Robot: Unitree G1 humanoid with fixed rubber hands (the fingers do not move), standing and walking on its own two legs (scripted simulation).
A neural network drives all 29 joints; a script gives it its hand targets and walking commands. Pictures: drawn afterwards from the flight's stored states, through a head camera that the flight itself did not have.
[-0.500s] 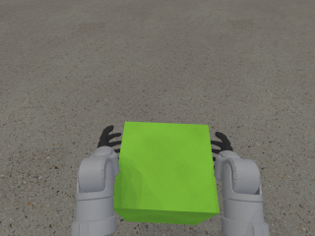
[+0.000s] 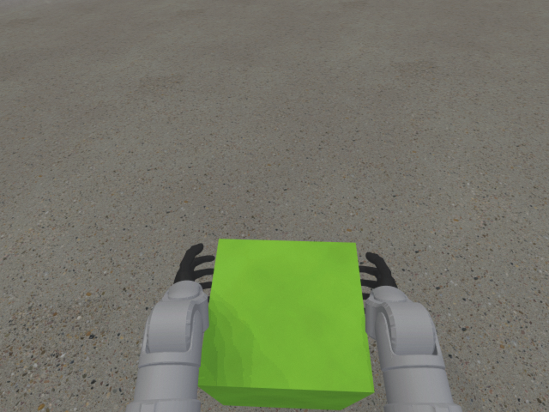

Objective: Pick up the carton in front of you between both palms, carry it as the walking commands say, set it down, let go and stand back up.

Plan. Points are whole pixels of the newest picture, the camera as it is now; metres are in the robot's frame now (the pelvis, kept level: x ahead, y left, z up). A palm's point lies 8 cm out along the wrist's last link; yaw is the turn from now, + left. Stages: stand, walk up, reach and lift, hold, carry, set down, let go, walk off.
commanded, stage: carry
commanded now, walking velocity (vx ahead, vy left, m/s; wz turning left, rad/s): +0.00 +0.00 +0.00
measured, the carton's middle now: (284, 330) +0.29 +0.00 -0.05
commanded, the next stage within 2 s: none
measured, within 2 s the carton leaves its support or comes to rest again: neither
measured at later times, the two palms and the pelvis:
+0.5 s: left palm (217, 287) +0.33 +0.11 +0.00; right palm (397, 280) +0.34 -0.18 +0.01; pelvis +0.04 -0.03 -0.03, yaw +0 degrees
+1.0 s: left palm (214, 294) +0.31 +0.11 +0.02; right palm (402, 288) +0.32 -0.18 +0.02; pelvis +0.03 -0.03 -0.03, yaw +0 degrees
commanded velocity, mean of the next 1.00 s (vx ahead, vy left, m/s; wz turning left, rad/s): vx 0.00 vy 0.00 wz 0.00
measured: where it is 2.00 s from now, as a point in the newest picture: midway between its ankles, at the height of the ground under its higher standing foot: outside the picture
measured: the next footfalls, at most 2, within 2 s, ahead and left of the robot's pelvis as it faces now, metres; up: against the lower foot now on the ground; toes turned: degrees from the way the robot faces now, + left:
left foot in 0.18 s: +0.08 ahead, +0.11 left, +0.00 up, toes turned -17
right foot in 0.30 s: -0.01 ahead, -0.11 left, +0.00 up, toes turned -6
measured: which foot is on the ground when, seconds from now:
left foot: down 0.00-0.04, up 0.06-0.16, down 0.18-1.00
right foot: down 0.00-0.18, up 0.20-0.28, down 0.30-1.00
